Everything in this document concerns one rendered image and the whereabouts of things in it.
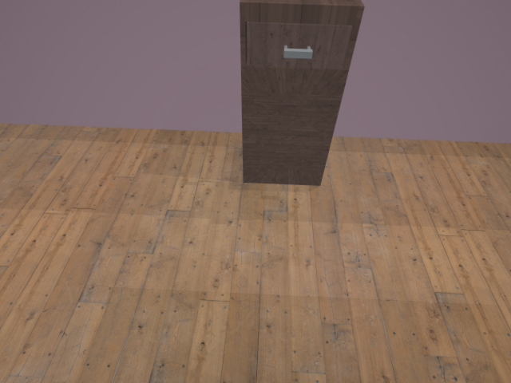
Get handle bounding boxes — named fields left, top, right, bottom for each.
left=283, top=45, right=313, bottom=59

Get drawer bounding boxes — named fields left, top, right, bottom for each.
left=247, top=22, right=353, bottom=69

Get cabinet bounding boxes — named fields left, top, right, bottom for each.
left=240, top=0, right=365, bottom=186

